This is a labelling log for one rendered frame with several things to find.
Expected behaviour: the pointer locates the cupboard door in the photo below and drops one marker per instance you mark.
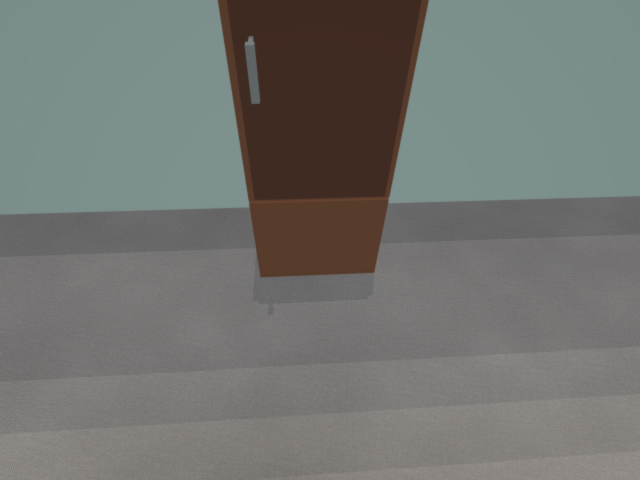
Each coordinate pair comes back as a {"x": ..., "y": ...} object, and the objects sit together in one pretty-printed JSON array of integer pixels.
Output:
[{"x": 332, "y": 76}]

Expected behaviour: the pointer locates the handle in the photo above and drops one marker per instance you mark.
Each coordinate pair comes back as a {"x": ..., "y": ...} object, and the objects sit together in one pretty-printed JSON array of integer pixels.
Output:
[{"x": 252, "y": 70}]

